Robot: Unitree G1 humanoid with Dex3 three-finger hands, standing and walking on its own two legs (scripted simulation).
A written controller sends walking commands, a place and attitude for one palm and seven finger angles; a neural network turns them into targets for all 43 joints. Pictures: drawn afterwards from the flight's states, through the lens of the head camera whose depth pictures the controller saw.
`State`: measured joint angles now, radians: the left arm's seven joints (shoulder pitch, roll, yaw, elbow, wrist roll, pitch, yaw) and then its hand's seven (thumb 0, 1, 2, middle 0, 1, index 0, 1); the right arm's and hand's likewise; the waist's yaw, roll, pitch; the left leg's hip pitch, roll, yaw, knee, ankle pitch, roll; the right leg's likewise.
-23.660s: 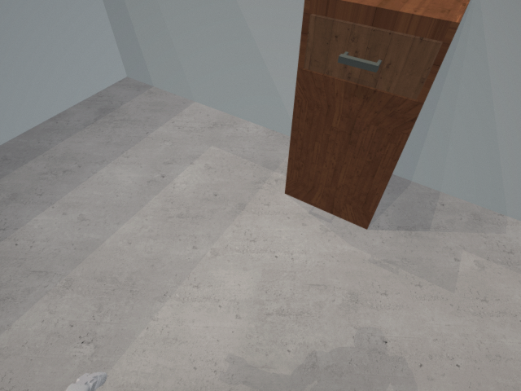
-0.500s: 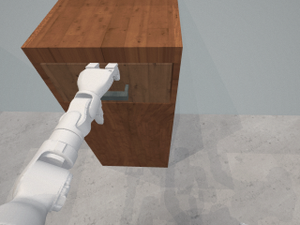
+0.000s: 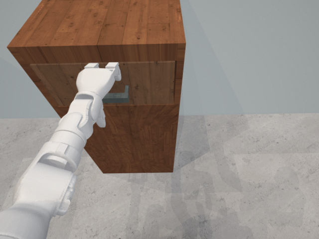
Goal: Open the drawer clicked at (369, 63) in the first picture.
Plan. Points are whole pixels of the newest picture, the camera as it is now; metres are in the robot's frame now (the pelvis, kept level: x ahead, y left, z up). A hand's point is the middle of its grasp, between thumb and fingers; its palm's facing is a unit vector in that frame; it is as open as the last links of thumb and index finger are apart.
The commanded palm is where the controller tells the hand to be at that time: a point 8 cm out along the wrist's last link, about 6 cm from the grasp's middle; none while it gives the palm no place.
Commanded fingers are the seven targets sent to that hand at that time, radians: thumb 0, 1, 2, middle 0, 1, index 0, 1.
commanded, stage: re-aim the fingers above the handle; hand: left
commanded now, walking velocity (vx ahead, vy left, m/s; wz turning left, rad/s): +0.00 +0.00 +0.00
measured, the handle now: (108, 93) +0.53 +0.15 +0.03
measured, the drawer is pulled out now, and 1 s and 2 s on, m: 0.00 0.00 0.00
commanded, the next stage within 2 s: lower the fingers behind the handle in 1.40 s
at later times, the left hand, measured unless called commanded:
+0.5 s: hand (85, 93) +0.47 +0.19 +0.09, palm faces -0.03 +0.01 -1.00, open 13.7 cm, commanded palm +0.45 +0.18 +0.14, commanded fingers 0.00 -0.50 0.30 -0.30 -1.20 -0.30 -1.20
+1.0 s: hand (98, 88) +0.48 +0.15 +0.10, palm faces +0.03 -0.01 -1.00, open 13.5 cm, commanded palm +0.45 +0.18 +0.14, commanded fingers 0.00 -0.50 0.30 -0.30 -1.20 -0.30 -1.20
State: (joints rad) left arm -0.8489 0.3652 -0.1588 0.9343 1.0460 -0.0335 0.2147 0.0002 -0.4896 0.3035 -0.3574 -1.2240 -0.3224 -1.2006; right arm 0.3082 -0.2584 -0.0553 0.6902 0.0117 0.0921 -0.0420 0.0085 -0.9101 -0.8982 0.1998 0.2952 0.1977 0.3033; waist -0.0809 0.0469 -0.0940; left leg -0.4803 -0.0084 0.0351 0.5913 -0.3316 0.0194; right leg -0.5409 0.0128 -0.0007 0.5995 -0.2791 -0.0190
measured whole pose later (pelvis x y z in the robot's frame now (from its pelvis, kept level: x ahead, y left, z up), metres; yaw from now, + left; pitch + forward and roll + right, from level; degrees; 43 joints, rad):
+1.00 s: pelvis +0.00 +0.00 +0.00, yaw -1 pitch +12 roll +1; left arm -0.88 0.35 -0.13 0.99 1.06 0.06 0.24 0.00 -0.49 0.30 -0.37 -1.23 -0.36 -1.25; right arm 0.27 -0.24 -0.02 0.70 0.02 0.12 -0.04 0.01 -0.91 -0.90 0.20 0.30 0.20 0.30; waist -0.08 0.07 -0.11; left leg -0.45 -0.01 0.05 0.57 -0.32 0.02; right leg -0.53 0.02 0.02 0.58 -0.27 -0.01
